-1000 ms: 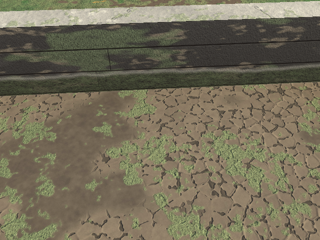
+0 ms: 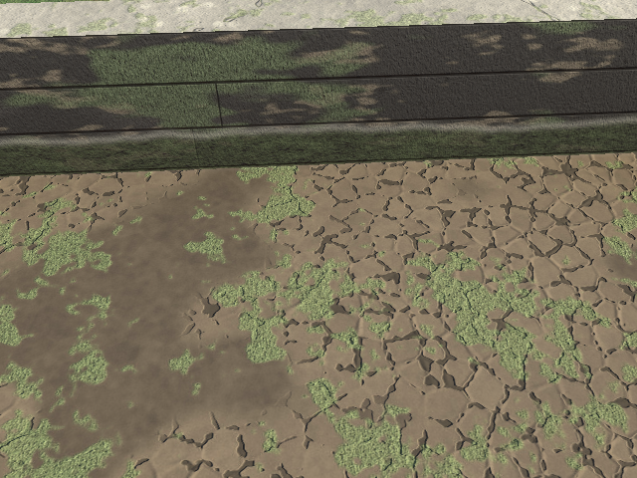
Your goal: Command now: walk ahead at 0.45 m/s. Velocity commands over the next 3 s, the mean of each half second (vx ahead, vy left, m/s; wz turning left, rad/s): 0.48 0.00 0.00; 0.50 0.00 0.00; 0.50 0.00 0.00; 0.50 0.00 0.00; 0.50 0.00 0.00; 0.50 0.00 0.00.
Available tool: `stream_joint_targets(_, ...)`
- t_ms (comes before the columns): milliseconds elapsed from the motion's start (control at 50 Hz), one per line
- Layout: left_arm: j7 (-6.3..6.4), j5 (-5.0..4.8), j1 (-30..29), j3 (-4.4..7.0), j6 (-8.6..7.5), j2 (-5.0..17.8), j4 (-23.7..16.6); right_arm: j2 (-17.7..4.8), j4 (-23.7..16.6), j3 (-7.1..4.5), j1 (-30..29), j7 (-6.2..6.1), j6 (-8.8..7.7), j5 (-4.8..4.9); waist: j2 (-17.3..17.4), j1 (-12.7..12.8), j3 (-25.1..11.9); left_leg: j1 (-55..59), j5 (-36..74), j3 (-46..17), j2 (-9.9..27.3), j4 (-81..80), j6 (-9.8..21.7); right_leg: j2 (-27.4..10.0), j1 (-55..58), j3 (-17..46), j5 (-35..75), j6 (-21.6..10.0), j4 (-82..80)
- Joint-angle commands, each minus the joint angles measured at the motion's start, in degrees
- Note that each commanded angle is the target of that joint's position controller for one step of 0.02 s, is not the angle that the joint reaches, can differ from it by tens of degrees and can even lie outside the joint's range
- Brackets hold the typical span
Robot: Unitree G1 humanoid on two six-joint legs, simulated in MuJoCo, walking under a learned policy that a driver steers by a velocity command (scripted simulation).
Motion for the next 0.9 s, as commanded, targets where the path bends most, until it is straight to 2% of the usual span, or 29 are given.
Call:
stream_joint_targets(20,0.07,0.10,-2.4,0.94,-0.57,3.5,-5.1,-4.3,-4.8,-1.19,-1.3,-0.12,-0.57,-0.17,-0.2,0.1,-5.1,4.4,44.3,-3.5,4.2,0.3,1.5,-1.9,-1.0,0.4,35.6,-0.3,-0.7)
stream_joint_targets(40,-0.28,0.15,-2.0,0.83,-0.84,3.4,-4.9,-3.0,-6.0,-0.60,-2.9,0.65,-0.60,-0.75,-1.3,0.0,-4.5,1.3,38.1,-2.8,3.2,-0.2,1.1,-2.6,0.5,1.2,35.5,-0.1,-0.8)
stream_joint_targets(100,-0.72,0.00,-2.7,1.07,-0.87,4.0,-5.7,-2.7,-6.7,-0.42,-3.2,1.16,-0.88,-1.08,-2.0,0.3,-4.6,-0.3,30.7,-2.2,2.2,-1.0,0.3,-3.6,0.9,2.5,35.7,-0.8,-1.2)
stream_joint_targets(120,-0.74,-0.16,-3.1,0.86,-1.04,3.6,-5.7,-2.4,-7.6,-0.65,-4.8,0.95,-0.79,-0.54,-2.1,0.3,-3.9,-1.1,29.3,-2.4,2.3,-1.2,-0.1,-3.6,1.3,3.0,36.7,-0.8,-1.9)
stream_joint_targets(200,-1.14,-0.10,-4.0,0.83,-1.25,3.5,-6.6,-1.9,-8.3,-0.55,-4.9,0.91,-0.79,-0.99,-1.0,-0.8,-3.7,-0.7,27.3,-2.2,2.6,-2.0,-0.3,-3.4,0.0,3.3,32.5,-0.7,-2.7)
stream_joint_targets(280,-1.38,0.04,-4.8,0.63,-1.47,2.5,-7.6,-1.6,-8.5,-0.47,-5.4,1.09,-1.01,-0.58,-0.6,-0.7,-3.3,-0.7,23.7,-3.0,3.3,-3.2,-0.1,-2.6,-1.1,2.9,24.7,-0.3,-4.2)
stream_joint_targets(380,-1.66,0.06,-5.1,0.54,-1.73,2.2,-8.3,-1.1,-9.2,-0.23,-6.6,1.32,-1.22,-0.53,0.5,-0.5,-2.2,-1.7,20.2,-3.6,3.6,-4.5,0.0,-2.5,-2.1,3.1,19.9,0.1,-5.1)
stream_joint_targets(600,-1.91,0.22,-5.2,0.41,-2.19,1.8,-9.1,-0.9,-10.0,-0.04,-6.8,1.65,-1.60,-0.50,0.1,-0.4,-1.9,-2.6,17.5,-4.3,3.9,-5.7,0.1,-2.4,-2.6,3.2,16.2,0.4,-5.6)
stream_joint_targets(900,-1.83,0.31,-4.7,0.53,-2.36,2.0,-9.0,-1.2,-10.1,-0.07,-6.1,1.76,-1.81,-0.47,0.2,-0.5,-2.4,-2.1,20.4,-4.5,4.0,-5.4,0.5,-2.3,-2.0,3.0,17.8,0.5,-4.4)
